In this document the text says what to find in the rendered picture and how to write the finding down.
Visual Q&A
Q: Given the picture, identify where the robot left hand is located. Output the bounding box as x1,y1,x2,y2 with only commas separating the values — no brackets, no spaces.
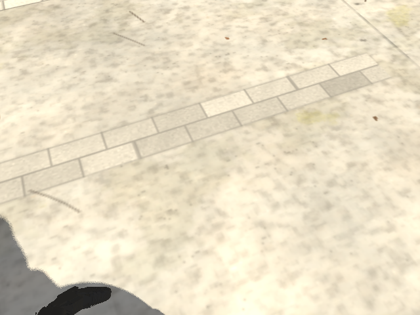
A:
35,286,112,315

